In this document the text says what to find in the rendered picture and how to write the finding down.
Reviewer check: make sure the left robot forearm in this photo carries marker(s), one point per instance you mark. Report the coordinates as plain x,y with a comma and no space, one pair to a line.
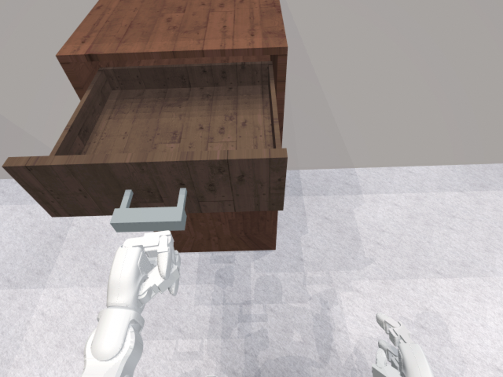
115,346

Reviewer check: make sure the drawer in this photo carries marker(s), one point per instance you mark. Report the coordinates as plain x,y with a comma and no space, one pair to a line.
210,128

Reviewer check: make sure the robot left hand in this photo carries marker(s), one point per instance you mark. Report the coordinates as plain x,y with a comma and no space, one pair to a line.
130,267

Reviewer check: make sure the robot right hand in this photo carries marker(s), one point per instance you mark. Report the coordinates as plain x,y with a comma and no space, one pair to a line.
408,360

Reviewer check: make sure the handle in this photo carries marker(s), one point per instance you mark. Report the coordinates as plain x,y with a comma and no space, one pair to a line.
148,219

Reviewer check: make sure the cabinet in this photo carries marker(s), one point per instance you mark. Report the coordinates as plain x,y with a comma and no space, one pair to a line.
124,33

